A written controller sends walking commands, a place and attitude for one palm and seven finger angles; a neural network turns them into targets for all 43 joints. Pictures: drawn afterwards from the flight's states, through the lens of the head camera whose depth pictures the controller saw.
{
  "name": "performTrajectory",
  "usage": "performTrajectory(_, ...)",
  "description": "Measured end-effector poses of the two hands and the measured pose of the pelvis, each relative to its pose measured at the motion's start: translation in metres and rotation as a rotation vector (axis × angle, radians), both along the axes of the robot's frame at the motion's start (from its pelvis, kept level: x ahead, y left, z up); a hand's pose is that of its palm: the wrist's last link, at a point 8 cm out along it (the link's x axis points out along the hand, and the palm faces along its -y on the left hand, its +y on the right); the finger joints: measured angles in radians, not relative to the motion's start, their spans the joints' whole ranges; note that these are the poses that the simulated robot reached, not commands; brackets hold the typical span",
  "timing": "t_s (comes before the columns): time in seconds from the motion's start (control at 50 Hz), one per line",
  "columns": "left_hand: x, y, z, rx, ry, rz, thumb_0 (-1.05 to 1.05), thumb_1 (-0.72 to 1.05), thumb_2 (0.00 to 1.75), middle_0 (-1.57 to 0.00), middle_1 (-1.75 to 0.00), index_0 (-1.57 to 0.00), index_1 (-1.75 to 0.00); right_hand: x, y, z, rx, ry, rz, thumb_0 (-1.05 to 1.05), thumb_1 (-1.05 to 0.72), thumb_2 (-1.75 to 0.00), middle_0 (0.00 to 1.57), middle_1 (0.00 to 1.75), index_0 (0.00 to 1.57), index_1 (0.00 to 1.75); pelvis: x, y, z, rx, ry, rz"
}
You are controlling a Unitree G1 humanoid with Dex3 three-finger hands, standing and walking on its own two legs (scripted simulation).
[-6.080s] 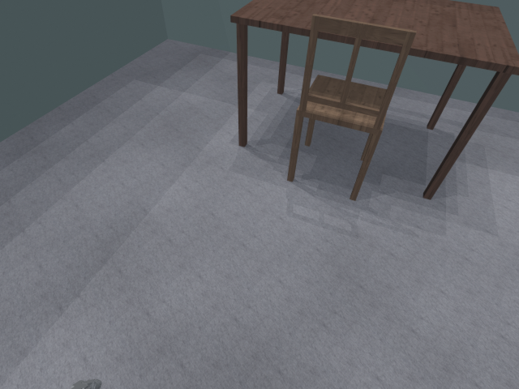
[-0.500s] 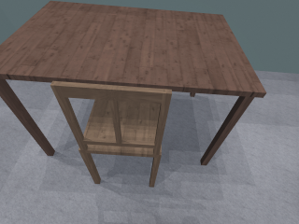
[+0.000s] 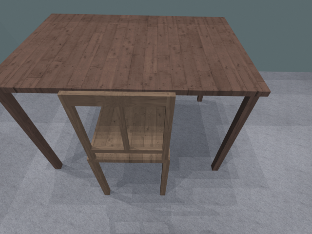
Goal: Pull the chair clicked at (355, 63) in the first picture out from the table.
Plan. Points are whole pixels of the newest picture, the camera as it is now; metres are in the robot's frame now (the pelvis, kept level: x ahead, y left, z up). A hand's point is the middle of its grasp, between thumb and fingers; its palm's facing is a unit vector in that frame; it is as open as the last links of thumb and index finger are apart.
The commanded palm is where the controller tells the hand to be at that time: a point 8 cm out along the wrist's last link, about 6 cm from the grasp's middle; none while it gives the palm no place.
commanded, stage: look again from close up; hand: left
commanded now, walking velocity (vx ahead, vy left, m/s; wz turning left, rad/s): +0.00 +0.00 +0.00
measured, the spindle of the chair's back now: (123, 129) +0.50 +0.16 -0.10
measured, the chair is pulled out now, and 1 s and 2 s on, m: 0.00 0.00 0.00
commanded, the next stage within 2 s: shuffle to correct the standing spot in 0.86 s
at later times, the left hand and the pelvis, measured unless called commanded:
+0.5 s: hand out of the picture +0.01 +0.18 -0.18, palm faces +0.03 -0.98 -0.20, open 7.3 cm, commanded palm none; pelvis +0.00 +0.01 -0.01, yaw +0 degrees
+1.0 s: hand out of the picture +0.00 +0.17 -0.18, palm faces +0.03 -0.99 -0.16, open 7.3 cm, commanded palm none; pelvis +0.01 +0.01 +0.00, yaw +0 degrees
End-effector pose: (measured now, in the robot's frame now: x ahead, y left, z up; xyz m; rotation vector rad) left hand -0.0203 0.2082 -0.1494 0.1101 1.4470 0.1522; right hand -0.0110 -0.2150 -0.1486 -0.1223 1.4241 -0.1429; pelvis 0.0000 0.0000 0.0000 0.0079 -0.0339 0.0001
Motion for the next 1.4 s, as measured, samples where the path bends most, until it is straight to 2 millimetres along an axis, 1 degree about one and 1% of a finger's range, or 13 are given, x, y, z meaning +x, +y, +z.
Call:
performTrajectory(0.1,0.000,-0.006,-0.002,-0.005,-0.014,-0.009,0.00,0.91,0.89,-0.20,-0.29,-0.20,-0.30,-0.018,0.003,0.000,0.011,0.032,-0.009,0.01,-0.91,-0.89,0.20,0.30,0.20,0.30,-0.004,-0.002,-0.001,-0.006,0.007,0.002)
performTrajectory(0.16,-0.001,-0.003,-0.004,0.001,-0.034,-0.026,0.00,0.92,0.89,-0.20,-0.30,-0.20,-0.30,-0.020,0.004,-0.004,0.018,0.018,-0.001,0.01,-0.91,-0.89,0.20,0.30,0.20,0.30,-0.007,0.000,-0.005,-0.019,0.012,0.007)
performTrajectory(0.24,0.003,0.006,-0.006,0.012,-0.054,-0.034,0.00,0.91,0.89,-0.20,-0.30,-0.20,-0.30,-0.016,0.007,-0.008,0.018,-0.021,0.002,0.01,-0.91,-0.89,0.20,0.30,0.20,0.30,-0.007,0.003,-0.010,-0.019,0.011,0.011)
performTrajectory(0.36,0.016,0.019,-0.002,0.039,-0.098,-0.031,0.00,0.91,0.89,-0.20,-0.29,-0.20,-0.30,-0.002,0.012,-0.009,0.024,-0.057,0.024,0.01,-0.92,-0.89,0.20,0.30,0.20,0.30,-0.005,0.008,-0.010,-0.010,0.006,0.010)
performTrajectory(0.5,0.025,0.023,0.001,0.041,-0.117,-0.031,0.00,0.91,0.89,-0.20,-0.29,-0.20,-0.30,0.010,0.007,-0.006,0.007,-0.070,0.036,0.02,-0.92,-0.89,0.20,0.30,0.20,0.30,-0.002,0.009,-0.007,-0.003,0.006,0.006)
performTrajectory(0.64,0.024,0.020,-0.002,0.025,-0.097,-0.031,0.00,0.92,0.89,-0.20,-0.29,-0.20,-0.30,0.021,0.002,-0.001,-0.013,-0.080,0.040,0.01,-0.92,-0.89,0.20,0.30,0.20,0.30,0.001,0.009,-0.006,-0.003,0.005,0.003)
performTrajectory(0.78,0.018,0.016,-0.004,0.006,-0.069,-0.025,0.00,0.91,0.89,-0.20,-0.29,-0.20,-0.30,0.026,0.001,0.002,-0.025,-0.072,0.043,0.01,-0.92,-0.89,0.20,0.30,0.20,0.30,0.004,0.010,-0.005,-0.005,0.007,0.002)
performTrajectory(1.04,0.011,0.015,-0.006,-0.007,-0.032,-0.012,0.00,0.91,0.89,-0.20,-0.29,-0.20,-0.30,0.024,0.007,0.003,-0.024,-0.037,0.040,0.01,-0.92,-0.89,0.20,0.30,0.20,0.30,0.011,0.012,-0.004,-0.006,0.011,0.005)
performTrajectory(1.16,0.011,0.013,-0.009,-0.008,0.000,-0.016,0.00,0.91,0.89,-0.20,-0.29,-0.20,-0.30,0.022,0.008,-0.001,-0.012,-0.016,0.012,0.01,-0.92,-0.89,0.20,0.30,0.20,0.30,0.021,0.007,-0.007,0.004,0.021,0.002)
performTrajectory(1.22,0.016,0.009,-0.009,-0.002,0.014,-0.014,0.00,0.91,0.89,-0.20,-0.29,-0.20,-0.30,0.021,0.004,-0.004,-0.008,-0.002,-0.004,0.01,-0.91,-0.89,0.20,0.30,0.20,0.30,0.028,0.000,-0.009,0.008,0.032,0.001)
performTrajectory(1.3,0.026,0.000,-0.007,0.010,0.011,0.002,0.00,0.91,0.89,-0.20,-0.29,-0.20,-0.30,0.024,-0.008,-0.008,-0.007,0.023,-0.012,0.01,-0.91,-0.89,0.20,0.30,0.20,0.30,0.039,-0.011,-0.012,-0.003,0.044,0.006)
performTrajectory(1.34,0.030,-0.006,-0.008,0.015,0.000,0.014,0.00,0.91,0.89,-0.20,-0.29,-0.20,-0.30,0.029,-0.014,-0.010,-0.011,0.032,-0.005,0.01,-0.91,-0.89,0.20,0.30,0.20,0.30,0.045,-0.017,-0.013,-0.011,0.046,0.011)
performTrajectory(1.4,0.035,-0.016,-0.011,0.010,-0.008,0.029,0.00,0.91,0.89,-0.20,-0.29,-0.20,-0.30,0.043,-0.022,-0.011,-0.024,0.031,0.010,0.01,-0.91,-0.89,0.20,0.30,0.20,0.30,0.052,-0.020,-0.015,-0.023,0.042,0.021)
